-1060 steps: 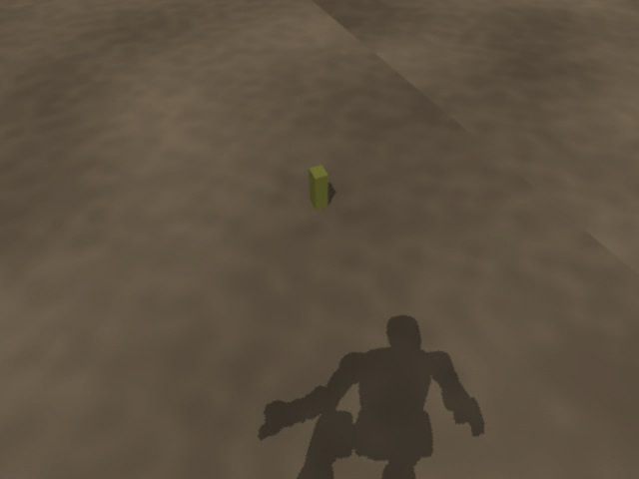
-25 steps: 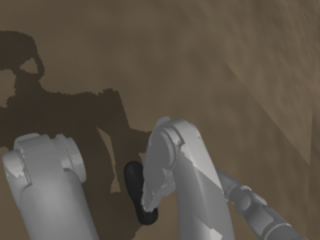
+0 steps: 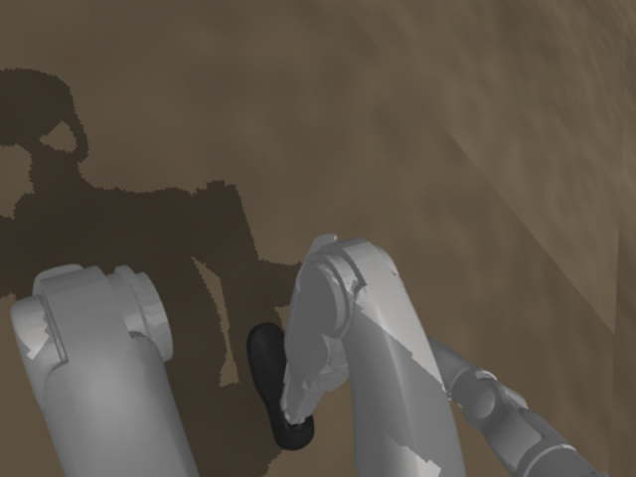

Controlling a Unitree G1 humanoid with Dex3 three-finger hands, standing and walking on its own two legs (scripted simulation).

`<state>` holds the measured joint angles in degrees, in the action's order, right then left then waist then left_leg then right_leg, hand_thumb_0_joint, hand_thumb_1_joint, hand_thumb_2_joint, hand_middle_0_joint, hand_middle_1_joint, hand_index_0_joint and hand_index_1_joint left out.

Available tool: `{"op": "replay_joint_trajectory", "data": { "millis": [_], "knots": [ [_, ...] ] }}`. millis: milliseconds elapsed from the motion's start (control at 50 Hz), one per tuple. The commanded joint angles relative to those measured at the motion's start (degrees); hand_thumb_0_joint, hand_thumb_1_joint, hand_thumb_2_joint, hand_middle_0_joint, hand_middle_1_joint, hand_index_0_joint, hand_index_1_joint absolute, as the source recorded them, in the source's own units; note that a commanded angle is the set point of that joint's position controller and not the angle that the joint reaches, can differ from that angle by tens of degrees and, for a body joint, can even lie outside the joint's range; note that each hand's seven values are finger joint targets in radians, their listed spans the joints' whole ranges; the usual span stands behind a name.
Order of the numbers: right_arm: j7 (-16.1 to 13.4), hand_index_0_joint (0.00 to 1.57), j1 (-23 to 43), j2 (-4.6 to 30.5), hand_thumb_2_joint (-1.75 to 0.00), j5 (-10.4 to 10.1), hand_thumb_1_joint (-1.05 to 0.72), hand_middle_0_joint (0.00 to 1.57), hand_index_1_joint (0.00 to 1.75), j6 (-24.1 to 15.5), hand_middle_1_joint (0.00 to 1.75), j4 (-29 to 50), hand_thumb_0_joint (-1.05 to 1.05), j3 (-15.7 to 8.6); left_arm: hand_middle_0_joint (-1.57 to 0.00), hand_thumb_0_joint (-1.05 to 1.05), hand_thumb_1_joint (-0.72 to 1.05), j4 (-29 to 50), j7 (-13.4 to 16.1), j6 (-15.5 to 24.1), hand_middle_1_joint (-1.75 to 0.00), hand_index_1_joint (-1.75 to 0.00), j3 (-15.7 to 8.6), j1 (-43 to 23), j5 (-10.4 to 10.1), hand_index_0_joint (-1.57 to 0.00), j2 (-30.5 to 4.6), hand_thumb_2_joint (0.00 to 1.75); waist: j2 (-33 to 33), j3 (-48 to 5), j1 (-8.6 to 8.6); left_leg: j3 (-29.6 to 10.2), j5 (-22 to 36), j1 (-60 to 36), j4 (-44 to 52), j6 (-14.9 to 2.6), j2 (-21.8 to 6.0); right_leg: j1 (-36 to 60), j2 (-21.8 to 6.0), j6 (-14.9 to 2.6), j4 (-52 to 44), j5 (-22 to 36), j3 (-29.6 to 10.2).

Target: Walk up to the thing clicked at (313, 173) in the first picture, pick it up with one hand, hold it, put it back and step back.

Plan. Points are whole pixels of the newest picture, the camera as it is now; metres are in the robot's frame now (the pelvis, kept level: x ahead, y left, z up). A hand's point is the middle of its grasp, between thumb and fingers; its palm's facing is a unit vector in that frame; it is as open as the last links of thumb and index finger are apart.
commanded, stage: withdraw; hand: left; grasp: from the side
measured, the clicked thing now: out of the picture +0.40 +0.39 -0.18
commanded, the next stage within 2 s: open in 0.44 s
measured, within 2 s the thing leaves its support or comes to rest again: neither
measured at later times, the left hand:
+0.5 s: hand out of the picture +0.37 +0.47 -0.08, palm faces +0.69 -0.72 -0.06, open 15.3 cm
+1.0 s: hand out of the picture +0.35 +0.47 -0.08, palm faces +0.65 -0.75 -0.05, open 17.0 cm
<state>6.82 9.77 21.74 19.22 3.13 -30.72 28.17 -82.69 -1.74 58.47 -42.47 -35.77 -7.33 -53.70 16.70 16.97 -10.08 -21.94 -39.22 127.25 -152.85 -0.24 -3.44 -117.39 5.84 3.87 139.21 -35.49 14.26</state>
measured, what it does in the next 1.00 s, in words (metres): stands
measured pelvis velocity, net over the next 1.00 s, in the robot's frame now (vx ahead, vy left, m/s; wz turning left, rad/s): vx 0.02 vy -0.01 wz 0.06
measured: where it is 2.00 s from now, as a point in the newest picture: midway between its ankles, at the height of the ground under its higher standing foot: (209, 442)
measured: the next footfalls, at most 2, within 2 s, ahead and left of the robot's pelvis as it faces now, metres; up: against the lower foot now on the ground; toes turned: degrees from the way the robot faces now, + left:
none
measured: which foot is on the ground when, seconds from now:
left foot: down 0.00-1.00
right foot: down 0.00-1.00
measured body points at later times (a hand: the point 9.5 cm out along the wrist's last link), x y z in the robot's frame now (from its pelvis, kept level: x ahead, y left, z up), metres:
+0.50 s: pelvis +0.00 +0.00 +0.01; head +0.20 +0.19 +0.36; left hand +0.32 +0.51 -0.08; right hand +0.19 -0.25 -0.03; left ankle +0.09 +0.13 -0.25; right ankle +0.14 -0.12 -0.24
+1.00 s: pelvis +0.02 -0.01 +0.02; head +0.21 +0.17 +0.38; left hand +0.31 +0.50 -0.07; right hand +0.25 -0.24 -0.05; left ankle +0.09 +0.13 -0.25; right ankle +0.14 -0.12 -0.24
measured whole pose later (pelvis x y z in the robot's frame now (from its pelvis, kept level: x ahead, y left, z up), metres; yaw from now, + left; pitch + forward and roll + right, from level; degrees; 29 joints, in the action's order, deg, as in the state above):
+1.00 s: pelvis +0.02 -0.01 +0.02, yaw +4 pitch +19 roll -13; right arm 3.8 6.7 20.3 12.7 1.6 -33.9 17.5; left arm -69.9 -16.9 44.2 -48.2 -34.6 -9.5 -51.4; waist 11.3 8.8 -6.8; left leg -16.4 -39.8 129.7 -148.1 1.0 -3.0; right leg -121.5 3.1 2.2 139.2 -38.8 10.6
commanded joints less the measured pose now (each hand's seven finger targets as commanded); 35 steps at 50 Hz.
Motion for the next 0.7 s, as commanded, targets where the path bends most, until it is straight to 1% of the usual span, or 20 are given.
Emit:
{"op": "replay_joint_trajectory", "data": {
  "millis": [0, 20, 40, 80, 120, 140, 160, 180, 240, 300, 320, 340, 380, 420, 440, 500, 560, 600, 620, 680],
  "knots": [
    [-1.57, 0.20, -1.26, 20.36, -0.88, 0.31, -0.85, 0.20, 0.30, 0.82, 0.30, 0.93, 0.00, -7.08, -0.28, 0.00, -0.37, 7.80, 0.26, 3.35, -0.28, -0.25, 0.26, -10.26, 0.69, -0.31, -13.86, 0.20, -32.87, -29.79, -6.15, 4.56, 3.03, -22.21, 20.56, 1.96, -3.79, 9.99, 1.22, -4.11, -8.77, 5.92, 6.65],
    [-1.53, 0.20, -1.04, 20.38, -0.88, 0.22, -0.86, 0.20, 0.30, 0.90, 0.30, 1.22, 0.00, -7.05, -0.25, 0.00, -0.42, 6.73, 0.39, 2.99, -0.25, -0.23, 0.64, -10.24, 0.90, -0.28, -13.57, 0.18, -32.41, -29.36, -6.47, 4.70, 2.33, -21.30, 20.42, 1.77, -3.68, 10.11, 1.21, -4.09, -8.82, 5.51, 6.62],
    [-1.44, 0.20, -1.02, 20.40, -0.88, 0.25, -0.84, 0.20, 0.30, 0.89, 0.30, 1.59, 0.00, -7.05, -0.21, 0.00, -0.37, 6.71, 0.80, 2.78, -0.29, -0.25, -0.32, -9.74, 0.88, -0.26, -14.35, 0.23, -32.02, -29.68, -5.85, 4.94, 2.39, -20.64, 20.47, 1.65, -3.55, 10.41, 1.20, -4.20, -9.02, 5.49, 6.60],
    [-1.41, 0.20, -1.16, 20.18, -0.88, 0.35, -0.84, 0.20, 0.30, 1.12, 0.30, 1.46, 0.00, -7.09, -0.22, 0.00, -0.36, 5.82, 1.05, 2.27, -0.30, -0.26, 0.36, -9.16, 1.23, -0.26, -13.07, 0.24, -31.85, -29.77, -5.86, 4.99, 3.01, -21.65, 20.42, 1.74, -3.67, 10.37, 1.20, -4.13, -9.14, 5.79, 6.52],
    [-1.39, 0.20, -1.01, 20.57, -0.88, 0.32, -0.83, 0.20, 0.30, 1.21, 0.30, 1.51, 0.00, -7.12, -0.22, 0.00, -0.30, 6.87, 1.42, 2.40, -0.31, -0.27, 0.29, -9.92, 1.45, -0.26, -13.73, 0.27, -32.09, -29.74, -5.89, 4.49, 3.10, -22.05, 20.82, 1.89, -3.76, 9.89, 1.02, -4.11, -8.83, 5.77, 6.73],
    [-1.45, 0.20, -1.05, 20.68, -0.88, 0.27, -0.84, 0.20, 0.30, 1.28, 0.30, 1.41, 0.00, -7.13, -0.23, 0.00, -0.32, 7.45, 1.61, 2.40, -0.30, -0.27, -0.59, -9.80, 1.66, -0.27, -15.50, 0.26, -32.79, -30.11, -5.54, 4.58, 3.27, -22.16, 20.75, 1.90, -3.73, 10.01, 1.07, -4.16, -8.57, 5.95, 6.66],
    [-1.42, 0.20, -1.68, 19.99, -0.88, 0.34, -0.84, 0.20, 0.30, 1.43, 0.30, 0.63, 0.00, -6.79, -0.20, 0.00, -0.29, 7.79, 1.52, 2.36, -0.30, -0.26, 0.01, -10.06, 1.64, -0.25, -15.20, 0.26, -32.42, -30.49, -5.52, 5.34, 3.32, -21.20, 20.09, 1.63, -3.48, 11.50, 1.16, -3.98, -9.25, 6.08, 6.35],
    [-1.56, 0.20, -1.46, 20.52, -0.88, 0.09, -0.83, 0.20, 0.30, 1.28, 0.30, 1.24, 0.00, -7.30, -0.21, 0.00, -0.29, 11.37, 1.67, 2.60, -0.29, -0.25, -2.72, -10.66, 1.50, -0.25, -18.92, 0.25, -33.12, -31.68, -4.44, 5.77, 3.93, -21.28, 19.80, 1.51, -3.50, 11.67, 1.15, -4.12, -9.04, 6.59, 5.87],
    [-1.79, 0.20, -2.88, 20.16, -0.88, 0.03, -0.84, 0.20, 0.30, 1.57, 0.30, 0.01, 0.00, -7.63, -0.21, 0.00, -0.28, 14.35, 0.96, 2.11, -0.29, -0.25, -4.14, -10.94, 1.43, -0.25, -20.57, 0.24, -35.46, -33.89, -3.99, 6.15, 6.02, -23.66, 20.41, 1.85, -3.52, 12.42, 1.15, -4.17, -8.86, 7.51, 5.66],
    [-2.34, 0.20, -4.26, 20.30, -0.88, -0.77, -0.85, 0.20, 0.30, 2.03, 0.30, -0.96, 0.00, -8.89, -0.21, 0.00, -0.31, 19.87, -0.70, 0.28, -0.29, -0.25, -7.70, -9.57, 1.65, -0.26, -26.48, 0.24, -39.81, -36.89, -1.36, 7.28, 6.64, -26.02, 21.59, 2.15, -3.45, 11.67, 0.99, -4.57, -8.79, 7.37, 4.47],
    [-2.44, 0.20, -4.70, 20.18, -0.88, -1.15, -0.85, 0.20, 0.30, 2.29, 0.30, -1.28, 0.00, -9.24, -0.21, 0.00, -0.34, 21.12, -1.57, -0.71, -0.28, -0.24, -7.55, -9.03, 1.52, -0.25, -26.43, 0.21, -41.86, -37.68, -0.83, 7.27, 6.55, -26.81, 22.63, 2.39, -3.40, 11.44, 0.77, -4.75, -8.46, 7.13, 4.29],
    [-2.55, 0.20, -5.24, 19.97, -0.88, -1.53, -0.85, 0.20, 0.30, 2.37, 0.30, -0.97, 0.00, -9.88, -0.21, 0.00, -0.35, 23.16, -2.19, -1.80, -0.28, -0.24, -8.83, -8.68, 1.05, -0.25, -26.93, 0.21, -43.13, -39.38, -0.03, 7.72, 7.41, -27.40, 23.19, 2.48, -3.30, 11.90, 0.72, -4.94, -8.51, 7.70, 3.86],
    [-2.78, 0.20, -6.26, 19.35, -0.88, -2.80, -0.85, 0.20, 0.30, 2.40, 0.30, -0.94, 0.00, -11.17, -0.22, 0.00, -0.36, 24.70, -4.07, -4.57, -0.28, -0.24, -8.34, -7.14, -0.43, -0.26, -24.26, 0.20, -43.64, -40.31, 0.51, 8.18, 6.53, -26.88, 24.34, 2.39, -3.00, 10.11, 0.48, -5.18, -8.98, 6.89, 3.52],
    [-3.03, 0.20, -7.74, 18.94, -0.88, -4.14, -0.86, 0.20, 0.30, 2.33, 0.30, -1.69, 0.00, -12.87, -0.24, 0.00, -0.35, 24.65, -6.82, -7.59, -0.30, -0.26, -6.23, -3.55, -2.22, -0.29, -18.45, 0.21, -42.58, -39.44, 0.79, 8.21, 5.72, -26.21, 25.53, 2.40, -2.77, 7.80, 0.17, -5.28, -9.30, 6.34, 3.40],
    [-3.19, 0.20, -8.77, 18.76, -0.88, -4.72, -0.86, 0.20, 0.30, 2.32, 0.30, -1.97, 0.00, -13.47, -0.25, 0.00, -0.36, 25.40, -8.02, -9.04, -0.31, -0.26, -5.81, -2.74, -2.77, -0.30, -17.48, 0.20, -42.38, -40.07, 1.05, 8.23, 6.74, -26.37, 25.72, 2.43, -2.71, 7.16, 0.07, -5.35, -9.20, 6.83, 3.37],
    [-3.56, 0.20, -9.15, 17.84, -0.88, -7.28, -0.85, 0.20, 0.30, 1.42, 0.30, -1.49, 0.00, -15.23, -0.27, 0.00, -0.34, 21.34, -11.92, -13.69, -0.32, -0.27, -1.66, 1.37, -5.57, -0.33, -9.00, 0.19, -33.87, -36.68, 0.26, 8.41, 2.30, -20.46, 25.39, 1.10, -2.26, 5.19, -0.23, -5.11, -11.22, 4.03, 3.07],
    [-3.84, 0.21, -9.68, 17.16, -0.85, -8.81, -0.84, 0.21, 0.29, 0.44, 0.29, -1.75, 0.00, -16.96, -0.25, 0.00, -0.45, 25.45, -13.69, -14.98, -0.21, -0.16, -3.53, 0.74, -7.23, -0.30, -10.27, 0.09, -30.65, -37.77, 2.46, 9.05, 0.40, -18.60, 25.16, 0.35, -1.82, 4.86, -0.34, -5.08, -11.92, 2.34, 2.19],
    [-3.87, 0.23, -10.74, 16.67, -0.80, -9.34, -0.80, 0.23, 0.27, -0.14, 0.27, -1.99, 0.00, -17.88, -0.21, 0.00, -0.49, 28.39, -14.42, -14.94, -0.16, -0.11, -4.06, -1.57, -7.64, -0.26, -10.39, 0.00, -30.69, -40.15, 2.57, 9.18, 1.89, -19.94, 25.07, 0.38, -1.81, 4.94, -0.43, -5.33, -11.53, 3.04, 1.60],
    [-3.94, 0.23, -10.13, 16.39, -0.79, -9.61, -0.80, 0.24, 0.26, -0.51, 0.26, -1.35, 0.00, -17.85, -0.22, 0.00, -0.50, 23.59, -14.87, -15.29, -0.16, -0.11, -2.50, 0.72, -7.64, -0.27, -7.48, 0.00, -29.27, -39.02, 1.70, 9.03, 1.17, -19.29, 25.37, 0.34, -1.79, 4.36, -0.61, -5.32, -11.40, 2.29, 1.56],
    [-4.46, 0.22, -10.46, 15.70, -0.82, -9.49, -0.81, 0.23, 0.27, -1.62, 0.27, -1.83, 0.00, -18.48, -0.23, 0.00, -0.54, 26.58, -14.69, -13.46, -0.17, -0.13, -4.61, -5.45, -6.74, -0.28, -12.50, 0.01, -28.99, -39.38, 1.86, 10.28, -0.92, -18.10, 24.54, -0.10, -1.78, 5.28, -0.52, -5.34, -12.58, 0.60, 0.39]
  ]
}}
